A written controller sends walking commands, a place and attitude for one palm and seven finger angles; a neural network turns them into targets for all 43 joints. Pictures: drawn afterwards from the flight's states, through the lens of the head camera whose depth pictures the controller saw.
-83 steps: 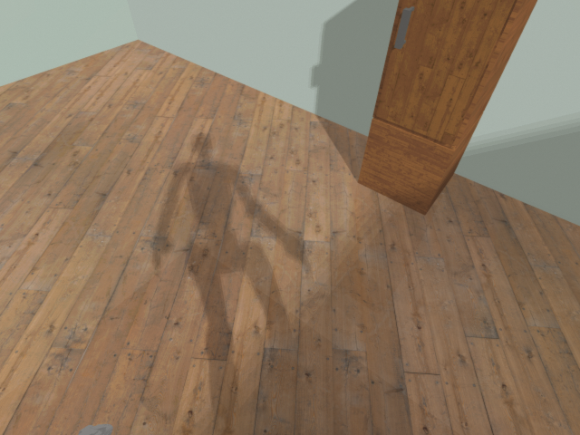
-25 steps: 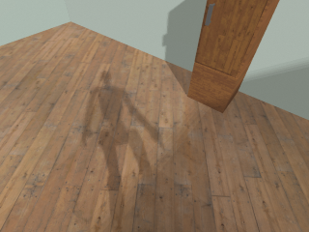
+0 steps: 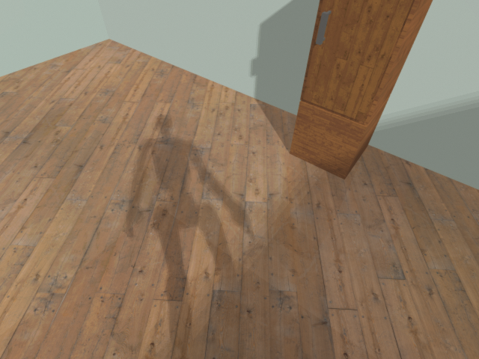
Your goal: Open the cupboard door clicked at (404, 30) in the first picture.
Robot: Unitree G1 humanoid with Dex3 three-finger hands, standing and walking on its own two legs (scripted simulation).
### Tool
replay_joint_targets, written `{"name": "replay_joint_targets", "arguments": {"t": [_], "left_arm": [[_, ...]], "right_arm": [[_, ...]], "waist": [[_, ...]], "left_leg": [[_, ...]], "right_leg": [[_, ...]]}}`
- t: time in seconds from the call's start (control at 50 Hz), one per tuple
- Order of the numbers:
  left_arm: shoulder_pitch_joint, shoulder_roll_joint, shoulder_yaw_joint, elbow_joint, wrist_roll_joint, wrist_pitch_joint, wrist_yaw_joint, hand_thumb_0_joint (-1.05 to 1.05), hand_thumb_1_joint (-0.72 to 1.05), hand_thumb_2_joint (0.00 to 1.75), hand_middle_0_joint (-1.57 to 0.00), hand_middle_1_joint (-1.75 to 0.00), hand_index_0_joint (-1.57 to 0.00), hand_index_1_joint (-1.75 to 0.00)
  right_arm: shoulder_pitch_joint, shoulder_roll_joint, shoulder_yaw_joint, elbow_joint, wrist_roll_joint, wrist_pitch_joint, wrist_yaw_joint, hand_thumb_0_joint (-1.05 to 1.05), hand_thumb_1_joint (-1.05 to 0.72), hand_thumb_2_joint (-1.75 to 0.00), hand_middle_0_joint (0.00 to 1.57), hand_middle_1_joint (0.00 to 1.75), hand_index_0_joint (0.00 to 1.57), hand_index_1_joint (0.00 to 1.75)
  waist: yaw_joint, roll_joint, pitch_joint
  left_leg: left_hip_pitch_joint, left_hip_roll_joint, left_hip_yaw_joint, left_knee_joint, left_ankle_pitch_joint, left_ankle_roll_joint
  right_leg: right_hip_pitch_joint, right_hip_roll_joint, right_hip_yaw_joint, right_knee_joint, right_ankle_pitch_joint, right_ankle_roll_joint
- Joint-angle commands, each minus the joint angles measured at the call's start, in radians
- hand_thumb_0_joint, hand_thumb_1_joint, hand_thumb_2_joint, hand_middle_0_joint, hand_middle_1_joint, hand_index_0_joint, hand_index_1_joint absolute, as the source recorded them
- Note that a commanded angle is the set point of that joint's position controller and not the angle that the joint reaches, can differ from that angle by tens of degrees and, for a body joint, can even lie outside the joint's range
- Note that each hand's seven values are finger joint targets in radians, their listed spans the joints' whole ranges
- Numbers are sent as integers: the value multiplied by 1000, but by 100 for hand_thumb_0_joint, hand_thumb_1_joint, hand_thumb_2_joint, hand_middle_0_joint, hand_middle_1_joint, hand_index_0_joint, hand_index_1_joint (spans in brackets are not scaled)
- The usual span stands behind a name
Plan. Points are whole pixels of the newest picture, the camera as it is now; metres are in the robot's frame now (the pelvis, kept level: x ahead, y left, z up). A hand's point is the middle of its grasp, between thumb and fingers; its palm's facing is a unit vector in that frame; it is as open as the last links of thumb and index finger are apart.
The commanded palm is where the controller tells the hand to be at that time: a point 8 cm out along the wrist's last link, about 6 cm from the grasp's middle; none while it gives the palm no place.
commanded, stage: walk to a spot facing it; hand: left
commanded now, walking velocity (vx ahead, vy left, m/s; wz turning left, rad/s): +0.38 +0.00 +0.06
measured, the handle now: (324, 27) +1.41 -0.28 +0.03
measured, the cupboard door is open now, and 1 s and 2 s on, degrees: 0 0 0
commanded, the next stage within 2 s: turn to face it in 1.20 s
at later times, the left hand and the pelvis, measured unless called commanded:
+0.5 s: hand (157, 321) +0.23 +0.19 -0.18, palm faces -0.05 -0.98 -0.17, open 7.3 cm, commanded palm none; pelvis +0.15 +0.01 -0.01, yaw -1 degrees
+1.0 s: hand (167, 281) +0.33 +0.20 -0.21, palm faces +0.14 -0.98 -0.16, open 7.3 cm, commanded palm none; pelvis +0.39 +0.02 -0.02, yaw +4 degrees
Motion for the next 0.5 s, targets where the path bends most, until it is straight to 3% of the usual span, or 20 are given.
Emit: {"name": "replay_joint_targets", "arguments": {"t": [0.0,0.04,0.08,0.1,0.14,0.16,0.18,0.2,0.22,0.24,0.26,0.28,0.34,0.38,0.42,0.46,0.48], "left_arm": [[87,118,34,-42,1,3,-12,0,90,90,-20,-30,-20,-30],[142,121,46,-41,-3,-8,-12,0,90,90,-20,-30,-20,-30],[161,127,58,-46,-6,-19,-8,0,90,90,-20,-30,-20,-30],[159,117,63,-50,-5,-24,-6,0,90,90,-20,-30,-20,-30],[138,82,63,-59,-3,-27,-6,0,90,90,-20,-30,-20,-30],[121,47,61,-64,-3,-27,-9,0,90,90,-20,-30,-20,-30],[80,-11,51,-88,-6,-28,-14,0,90,90,-20,-30,-20,-30],[-14,-29,42,-138,-1,-43,-7,0,90,90,-20,-30,-20,-30],[-56,-4,50,-150,0,-53,-7,0,90,90,-20,-30,-20,-30],[-51,-33,52,-140,0,-55,-14,0,90,90,-20,-30,-20,-30],[-41,-46,54,-132,0,-54,-20,0,90,90,-20,-30,-20,-30],[-27,-64,54,-125,0,-47,-25,0,90,90,-20,-30,-20,-30],[-48,-95,53,-134,0,-34,-41,0,90,90,-20,-30,-20,-30],[-94,-114,49,-153,-5,-34,-44,0,90,90,-20,-30,-20,-30],[-124,-123,49,-159,-7,-37,-44,0,90,90,-20,-30,-20,-30],[-96,-114,55,-153,-6,-38,-40,0,90,90,-20,-30,-20,-30],[-31,-99,60,-138,-5,-42,-36,0,90,90,-20,-30,-20,-30]], "right_arm": [[46,-88,-21,-51,-13,-8,5,0,-90,-90,20,30,20,30],[69,-61,-23,-65,-9,-20,3,0,-90,-90,20,30,20,30],[101,-40,-28,-73,-6,-31,3,0,-90,-90,20,30,20,30],[115,-31,-30,-72,-5,-36,3,0,-90,-90,20,30,20,30],[182,-11,-34,-55,-1,-47,2,0,-90,-90,20,30,20,30],[259,-19,-39,-29,-3,-54,0,0,-90,-90,20,30,20,30],[390,-78,-58,15,-11,-65,-6,0,-90,-90,20,30,20,30],[499,-88,-64,47,-14,-70,-21,0,-90,-90,20,30,20,30],[509,-49,-53,54,-8,-71,-28,0,-90,-90,20,30,20,30],[479,-30,-49,39,-8,-76,-32,0,-90,-90,20,30,20,30],[453,-11,-46,29,-10,-85,-35,0,-90,-90,20,30,20,30],[422,-2,-46,24,-8,-90,-37,0,-90,-90,20,30,20,30],[424,32,-44,35,-3,-101,-43,0,-90,-90,20,30,20,30],[425,46,-44,44,-6,-101,-43,0,-90,-90,20,30,20,30],[439,43,-47,58,-10,-98,-41,0,-90,-90,20,30,20,30],[430,31,-53,68,-6,-95,-42,0,-90,-90,20,30,20,30],[415,15,-56,67,-4,-93,-42,0,-90,-90,20,30,20,30]], "waist": [[7,-54,129],[14,-100,94],[3,-127,68],[-5,-124,82],[-40,-69,116],[-69,30,123],[-117,280,114],[-148,320,168],[-134,163,185],[-113,100,183],[-95,86,158],[-70,108,160],[-53,130,154],[-51,147,170],[-59,148,155],[-29,143,139],[5,136,97]], "left_leg": [[-184,45,-64,-5,-324,31],[-217,24,-15,109,-233,30],[-211,28,25,185,-185,27],[-190,36,36,177,-172,27],[-80,49,42,98,-157,36],[27,87,-32,5,-147,56],[167,245,-294,-131,-114,129],[251,365,-473,-211,87,195],[275,410,-473,-174,250,251],[268,392,-402,-159,329,256],[252,359,-339,-163,351,239],[219,333,-275,-183,318,223],[187,252,-137,-221,319,182],[139,222,-67,-232,340,165],[122,216,-40,-227,403,157],[104,230,-17,-175,559,153],[130,229,0,-92,681,144]], "right_leg": [[-95,-118,189,-138,-425,-67],[-28,-167,241,-153,-401,-106],[-14,-228,287,-173,-395,-144],[-42,-233,278,-161,-355,-152],[-142,-185,193,-77,-266,-135],[-229,-111,100,56,-215,-101],[-395,4,-63,380,-167,-44],[-589,21,-78,576,-317,-26],[-650,-49,-19,661,-287,-33],[-652,-80,-13,701,-256,-29],[-624,-96,-17,703,-224,-22],[-600,-109,-30,695,-185,-14],[-561,-109,-84,592,-72,-2],[-487,-98,-128,424,-26,-4],[-378,-61,-166,312,4,-19],[-266,-33,-172,270,31,-43],[-194,-15,-179,241,16,-58]]}}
